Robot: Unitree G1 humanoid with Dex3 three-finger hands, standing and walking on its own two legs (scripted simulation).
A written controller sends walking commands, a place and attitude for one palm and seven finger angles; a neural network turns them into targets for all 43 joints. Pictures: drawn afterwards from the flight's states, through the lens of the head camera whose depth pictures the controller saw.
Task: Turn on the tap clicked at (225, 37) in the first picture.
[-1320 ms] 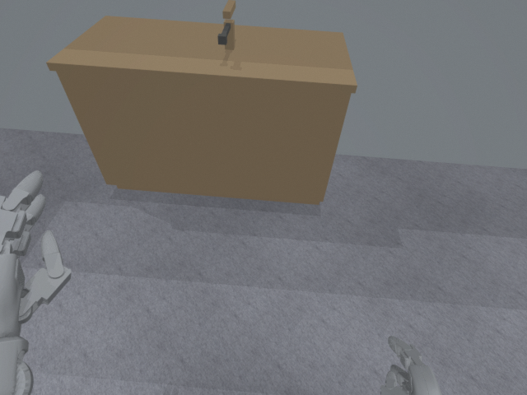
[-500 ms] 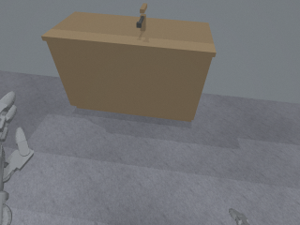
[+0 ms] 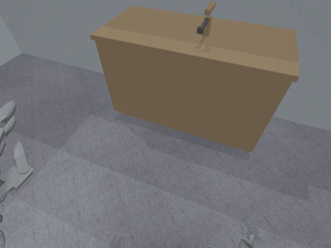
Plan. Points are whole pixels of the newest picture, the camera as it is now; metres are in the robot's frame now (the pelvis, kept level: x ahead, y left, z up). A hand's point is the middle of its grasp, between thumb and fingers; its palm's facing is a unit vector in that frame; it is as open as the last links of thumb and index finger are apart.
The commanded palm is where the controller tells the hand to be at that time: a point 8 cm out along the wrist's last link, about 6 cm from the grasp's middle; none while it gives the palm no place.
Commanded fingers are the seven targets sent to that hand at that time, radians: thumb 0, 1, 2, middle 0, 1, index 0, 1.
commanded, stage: walk to a spot facing it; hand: left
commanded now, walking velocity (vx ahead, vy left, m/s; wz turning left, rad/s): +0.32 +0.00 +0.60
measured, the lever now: (200, 30) +1.06 -0.09 +0.05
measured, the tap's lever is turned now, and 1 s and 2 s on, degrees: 0 0 0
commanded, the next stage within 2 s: none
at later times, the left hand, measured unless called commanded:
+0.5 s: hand (32, 141) +0.26 +0.27 +0.18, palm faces +0.69 -0.63 -0.36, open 7.4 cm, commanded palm +0.20 +0.29 +0.18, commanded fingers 0.00 0.90 0.90 -0.20 -0.30 -0.20 -0.30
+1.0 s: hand (42, 133) +0.29 +0.27 +0.17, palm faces +0.83 -0.39 -0.41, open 7.4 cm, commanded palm +0.22 +0.28 +0.18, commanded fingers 0.00 0.90 0.90 -0.20 -0.30 -0.20 -0.30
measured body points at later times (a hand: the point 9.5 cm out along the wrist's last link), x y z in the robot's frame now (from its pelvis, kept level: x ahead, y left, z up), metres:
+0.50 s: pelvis +0.13 -0.02 -0.01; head +0.15 +0.00 +0.44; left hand +0.22 +0.30 +0.20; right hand +0.37 -0.22 -0.08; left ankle +0.16 +0.12 -0.72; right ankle +0.11 -0.12 -0.74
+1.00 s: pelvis +0.25 -0.04 +0.00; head +0.28 -0.06 +0.44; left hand +0.24 +0.29 +0.19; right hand +0.52 -0.16 -0.12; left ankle +0.17 +0.06 -0.64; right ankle +0.33 -0.13 -0.74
